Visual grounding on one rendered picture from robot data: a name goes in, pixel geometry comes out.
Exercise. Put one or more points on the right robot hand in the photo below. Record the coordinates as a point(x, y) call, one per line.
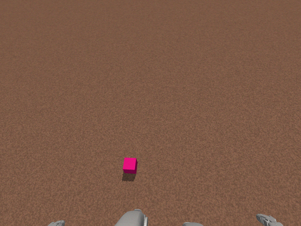
point(267, 220)

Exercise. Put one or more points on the cube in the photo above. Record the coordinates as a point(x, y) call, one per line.
point(130, 165)

